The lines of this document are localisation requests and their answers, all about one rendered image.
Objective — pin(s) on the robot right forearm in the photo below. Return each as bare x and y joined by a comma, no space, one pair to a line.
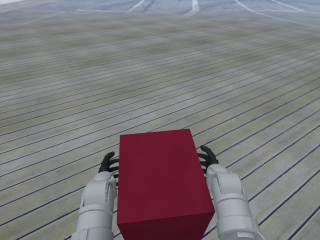
235,221

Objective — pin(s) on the right robot hand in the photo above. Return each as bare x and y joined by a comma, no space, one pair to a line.
210,158

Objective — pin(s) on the carton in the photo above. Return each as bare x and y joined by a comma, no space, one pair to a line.
162,190

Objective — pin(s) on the left robot hand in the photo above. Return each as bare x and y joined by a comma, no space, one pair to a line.
105,165

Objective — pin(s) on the robot left forearm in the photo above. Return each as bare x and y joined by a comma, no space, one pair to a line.
97,209

